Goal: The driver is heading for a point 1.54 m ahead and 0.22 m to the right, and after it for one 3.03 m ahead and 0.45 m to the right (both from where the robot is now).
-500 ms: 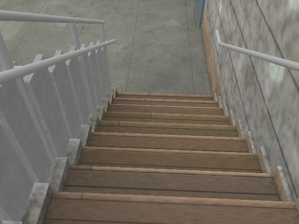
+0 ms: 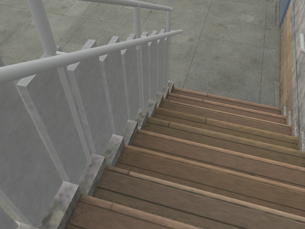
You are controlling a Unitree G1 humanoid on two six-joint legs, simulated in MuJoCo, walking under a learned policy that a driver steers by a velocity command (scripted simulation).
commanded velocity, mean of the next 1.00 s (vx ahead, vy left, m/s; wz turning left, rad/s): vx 0.23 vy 0.00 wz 0.01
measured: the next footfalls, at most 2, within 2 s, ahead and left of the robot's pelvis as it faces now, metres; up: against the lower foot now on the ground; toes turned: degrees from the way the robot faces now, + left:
left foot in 0.08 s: +0.21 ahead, +0.11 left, -0.17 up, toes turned +6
right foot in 0.38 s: +0.21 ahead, -0.12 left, -0.17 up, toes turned -2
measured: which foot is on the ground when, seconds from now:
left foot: up 0.00-0.06, down 0.08-1.00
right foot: down 0.00-0.10, up 0.12-0.36, down 0.38-0.76, up 0.78-1.00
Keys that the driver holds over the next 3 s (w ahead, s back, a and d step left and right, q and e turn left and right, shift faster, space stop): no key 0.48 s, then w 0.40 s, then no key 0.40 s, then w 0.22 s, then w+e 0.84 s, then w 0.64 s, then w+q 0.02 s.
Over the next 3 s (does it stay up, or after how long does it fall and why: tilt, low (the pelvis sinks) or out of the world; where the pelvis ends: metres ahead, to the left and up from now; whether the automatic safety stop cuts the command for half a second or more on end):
stays up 1.19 -0.14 -0.67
